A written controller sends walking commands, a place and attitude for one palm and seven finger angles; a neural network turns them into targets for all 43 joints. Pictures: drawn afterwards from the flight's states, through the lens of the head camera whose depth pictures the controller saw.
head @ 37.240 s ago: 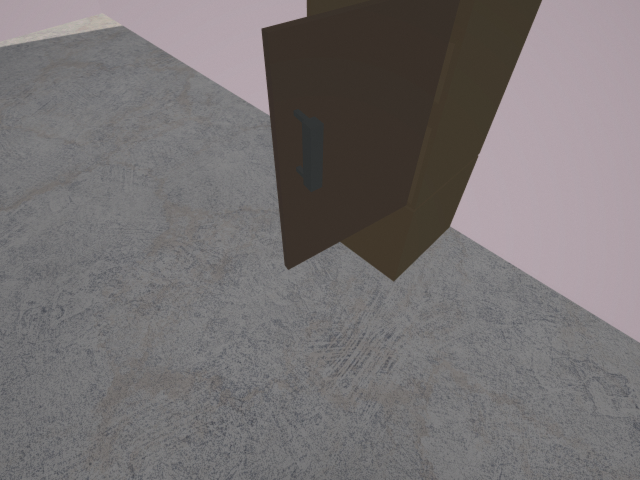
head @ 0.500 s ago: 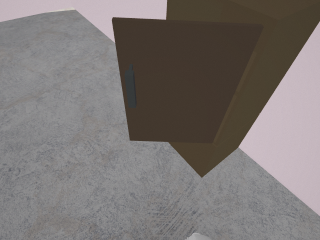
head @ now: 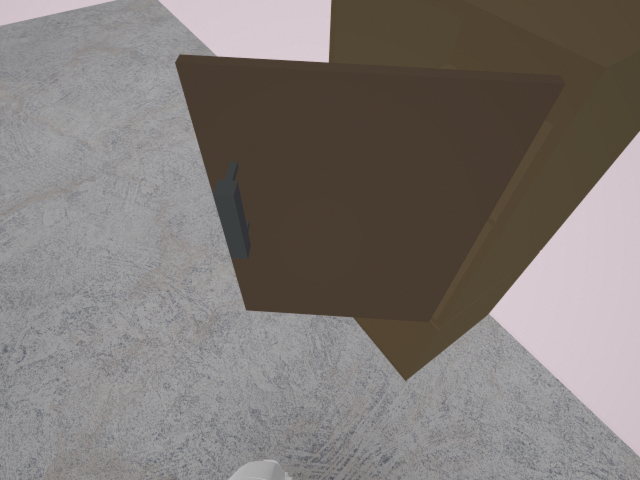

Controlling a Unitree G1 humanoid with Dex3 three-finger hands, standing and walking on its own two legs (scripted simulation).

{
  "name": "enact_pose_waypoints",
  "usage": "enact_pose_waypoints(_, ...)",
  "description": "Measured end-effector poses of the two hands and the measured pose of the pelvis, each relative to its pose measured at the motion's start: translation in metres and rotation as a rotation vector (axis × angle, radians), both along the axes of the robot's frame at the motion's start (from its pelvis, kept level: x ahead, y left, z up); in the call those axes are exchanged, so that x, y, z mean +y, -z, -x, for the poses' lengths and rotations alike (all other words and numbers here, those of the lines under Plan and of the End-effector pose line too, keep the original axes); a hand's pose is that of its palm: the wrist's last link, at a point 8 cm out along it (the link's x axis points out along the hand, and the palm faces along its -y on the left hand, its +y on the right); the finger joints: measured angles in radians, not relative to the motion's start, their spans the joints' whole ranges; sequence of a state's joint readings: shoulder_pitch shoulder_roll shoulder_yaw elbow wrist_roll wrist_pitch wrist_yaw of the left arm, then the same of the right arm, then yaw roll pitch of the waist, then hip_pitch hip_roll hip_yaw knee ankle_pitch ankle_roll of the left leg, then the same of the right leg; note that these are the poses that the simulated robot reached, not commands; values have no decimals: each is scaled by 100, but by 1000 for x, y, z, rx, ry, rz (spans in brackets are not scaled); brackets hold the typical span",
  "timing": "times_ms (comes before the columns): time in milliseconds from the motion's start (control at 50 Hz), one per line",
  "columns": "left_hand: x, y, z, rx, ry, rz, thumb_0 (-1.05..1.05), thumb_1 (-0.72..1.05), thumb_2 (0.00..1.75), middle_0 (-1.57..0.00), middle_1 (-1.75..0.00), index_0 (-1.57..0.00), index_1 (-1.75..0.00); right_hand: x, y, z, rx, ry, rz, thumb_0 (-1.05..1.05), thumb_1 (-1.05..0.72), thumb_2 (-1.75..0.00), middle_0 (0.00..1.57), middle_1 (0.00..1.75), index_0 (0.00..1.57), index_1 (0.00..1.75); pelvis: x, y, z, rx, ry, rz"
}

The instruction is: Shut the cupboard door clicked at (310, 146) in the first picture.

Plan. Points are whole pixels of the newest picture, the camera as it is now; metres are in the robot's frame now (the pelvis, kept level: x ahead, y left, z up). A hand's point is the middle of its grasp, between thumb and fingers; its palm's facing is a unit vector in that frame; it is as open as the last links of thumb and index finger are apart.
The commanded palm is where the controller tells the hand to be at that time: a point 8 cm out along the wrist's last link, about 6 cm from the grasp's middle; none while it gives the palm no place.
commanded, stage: come to a stop and stand still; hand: left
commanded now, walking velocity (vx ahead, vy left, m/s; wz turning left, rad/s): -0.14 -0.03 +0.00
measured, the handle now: (236, 211) +0.46 +0.17 +0.04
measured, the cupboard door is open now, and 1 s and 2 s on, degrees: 51 51 51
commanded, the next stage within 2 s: look again from close up in 1.12 s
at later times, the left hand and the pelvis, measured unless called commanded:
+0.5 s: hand out of the picture +0.00 +0.23 -0.17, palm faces +0.00 -0.98 -0.20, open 7.3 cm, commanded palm none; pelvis -0.04 +0.03 +0.01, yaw +0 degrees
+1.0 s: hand out of the picture -0.08 +0.17 -0.19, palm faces +0.08 -0.99 -0.11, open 7.3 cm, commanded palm none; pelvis -0.04 +0.03 +0.00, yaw +1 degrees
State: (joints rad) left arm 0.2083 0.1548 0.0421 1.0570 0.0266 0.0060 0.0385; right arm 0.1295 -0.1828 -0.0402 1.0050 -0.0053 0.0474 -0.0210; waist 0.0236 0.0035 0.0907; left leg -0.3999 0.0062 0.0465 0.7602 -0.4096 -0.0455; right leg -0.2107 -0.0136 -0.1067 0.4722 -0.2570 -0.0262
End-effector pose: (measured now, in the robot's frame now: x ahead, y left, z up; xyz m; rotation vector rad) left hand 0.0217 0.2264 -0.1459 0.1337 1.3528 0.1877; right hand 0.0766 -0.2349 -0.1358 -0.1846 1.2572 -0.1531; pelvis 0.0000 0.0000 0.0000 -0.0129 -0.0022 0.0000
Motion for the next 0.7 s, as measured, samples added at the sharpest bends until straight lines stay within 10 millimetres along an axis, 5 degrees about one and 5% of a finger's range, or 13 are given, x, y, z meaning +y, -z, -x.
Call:
enact_pose_waypoints(120,30,20,-1,9,-30,16,0,92,90,-20,-30,-21,-30,19,-9,-34,-79,-56,59,0,-91,-90,20,30,19,30,23,10,-4,-8,-4,14)
enact_pose_waypoints(240,55,13,-4,-4,-4,0,0,91,90,-20,-30,-20,-30,34,-24,-22,-100,-60,86,0,-91,-90,20,30,20,30,34,0,9,0,9,38)
enact_pose_waypoints(380,66,3,6,-18,34,-5,0,91,90,-20,-30,-20,-30,37,-28,32,-54,-2,74,0,-91,-90,20,30,20,30,35,-7,28,9,20,53)
enact_pose_waypoints(520,47,-5,29,-15,57,2,0,92,90,-20,-30,-20,-30,15,-20,109,70,69,58,0,-91,-90,20,30,20,30,23,-9,47,16,4,48)
enact_pose_waypoints(700,-3,-12,104,87,11,21,0,91,90,-20,-30,-20,-30,-4,-2,174,204,115,-13,0,-91,-90,20,30,19,30,4,-9,59,8,9,-21)
